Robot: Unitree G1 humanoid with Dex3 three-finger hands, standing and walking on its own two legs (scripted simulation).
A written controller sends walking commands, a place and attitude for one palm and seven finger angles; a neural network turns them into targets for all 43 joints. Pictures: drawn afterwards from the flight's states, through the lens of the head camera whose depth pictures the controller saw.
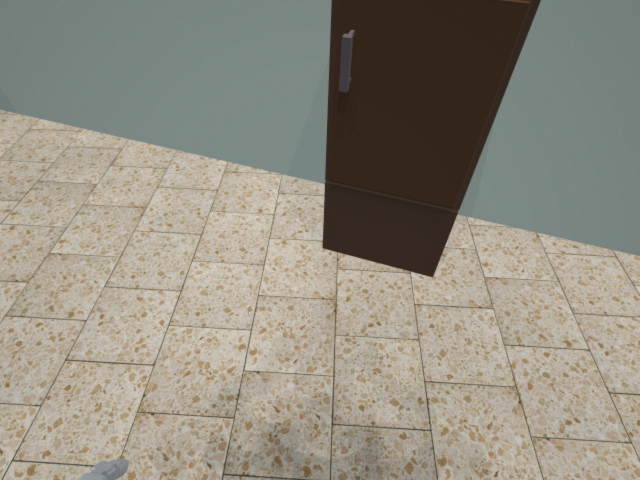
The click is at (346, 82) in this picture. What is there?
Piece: cupboard door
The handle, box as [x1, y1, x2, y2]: [339, 30, 354, 92]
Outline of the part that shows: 354,30 351,30 347,34 344,34 342,36 339,77 340,91 346,92 350,81 349,72 352,36 354,34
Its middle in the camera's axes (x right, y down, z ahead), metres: +0.07 -0.46 +1.01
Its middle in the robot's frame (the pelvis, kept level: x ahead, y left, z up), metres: +1.07 -0.01 +0.05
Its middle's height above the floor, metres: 0.82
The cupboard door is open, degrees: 0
